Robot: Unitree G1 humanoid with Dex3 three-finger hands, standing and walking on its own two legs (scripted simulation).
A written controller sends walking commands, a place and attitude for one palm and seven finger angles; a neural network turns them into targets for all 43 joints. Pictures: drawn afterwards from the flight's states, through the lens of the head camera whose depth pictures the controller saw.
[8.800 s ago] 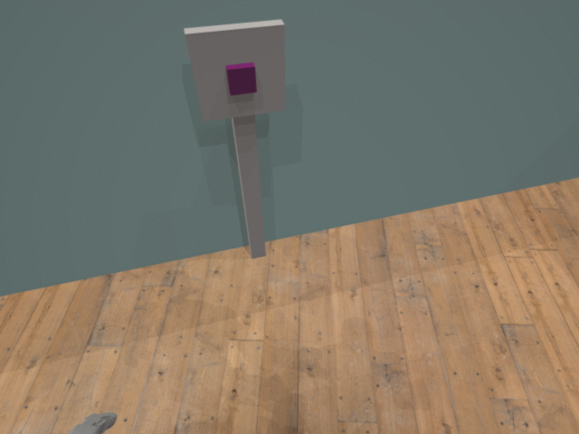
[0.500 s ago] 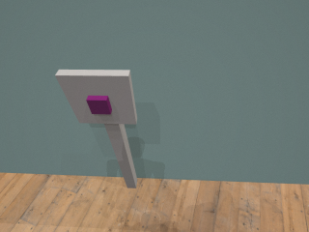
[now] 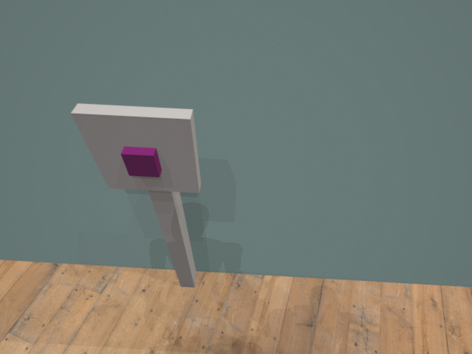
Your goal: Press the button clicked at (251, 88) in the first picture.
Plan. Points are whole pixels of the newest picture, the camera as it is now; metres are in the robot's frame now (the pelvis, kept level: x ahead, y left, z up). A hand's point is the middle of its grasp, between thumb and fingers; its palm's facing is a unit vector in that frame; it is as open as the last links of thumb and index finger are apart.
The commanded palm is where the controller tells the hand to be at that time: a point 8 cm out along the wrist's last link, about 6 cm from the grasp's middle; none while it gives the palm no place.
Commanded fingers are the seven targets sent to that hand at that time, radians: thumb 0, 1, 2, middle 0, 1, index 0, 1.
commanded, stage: raise the hand and make a fist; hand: left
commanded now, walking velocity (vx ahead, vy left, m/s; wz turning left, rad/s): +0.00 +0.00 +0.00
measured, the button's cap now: (142, 161) +0.46 +0.23 +0.05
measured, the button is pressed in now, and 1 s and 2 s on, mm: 0 0 0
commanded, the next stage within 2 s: none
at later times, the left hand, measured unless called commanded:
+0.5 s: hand out of the picture +0.12 +0.17 -0.06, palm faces +0.08 -1.00 +0.01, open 5.1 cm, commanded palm +0.11 +0.23 -0.04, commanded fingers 0.00 0.90 0.90 -0.86 -1.02 -0.86 -1.02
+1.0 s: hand (108, 337) +0.15 +0.20 -0.01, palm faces +0.02 -1.00 -0.05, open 3.1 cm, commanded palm +0.12 +0.26 +0.00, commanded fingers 0.00 0.90 0.90 -1.30 -1.50 -1.30 -1.50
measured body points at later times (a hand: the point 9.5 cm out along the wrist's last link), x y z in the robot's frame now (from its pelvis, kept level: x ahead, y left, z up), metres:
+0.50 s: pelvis -0.04 -0.02 -0.08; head +0.00 -0.01 +0.37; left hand +0.11 +0.22 -0.06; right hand +0.21 -0.25 -0.12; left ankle -0.01 +0.11 -0.74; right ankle -0.04 -0.09 -0.74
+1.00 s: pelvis -0.05 +0.01 -0.07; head +0.00 +0.02 +0.38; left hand +0.14 +0.26 -0.01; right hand +0.11 -0.23 -0.15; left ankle -0.01 +0.11 -0.74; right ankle -0.05 -0.09 -0.74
